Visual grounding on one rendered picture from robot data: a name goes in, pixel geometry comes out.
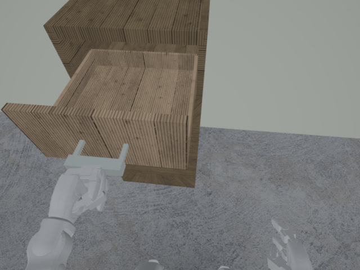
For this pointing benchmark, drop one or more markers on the robot left forearm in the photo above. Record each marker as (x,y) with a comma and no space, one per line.
(51,246)

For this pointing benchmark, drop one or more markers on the handle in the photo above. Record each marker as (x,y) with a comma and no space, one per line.
(114,167)

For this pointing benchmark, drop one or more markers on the robot right hand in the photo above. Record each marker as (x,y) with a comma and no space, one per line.
(294,255)

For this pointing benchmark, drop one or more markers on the cabinet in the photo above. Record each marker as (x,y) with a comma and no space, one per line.
(175,26)

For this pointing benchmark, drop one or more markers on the drawer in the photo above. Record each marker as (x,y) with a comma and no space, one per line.
(144,99)

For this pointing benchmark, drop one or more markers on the robot left hand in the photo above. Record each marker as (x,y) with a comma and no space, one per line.
(88,183)

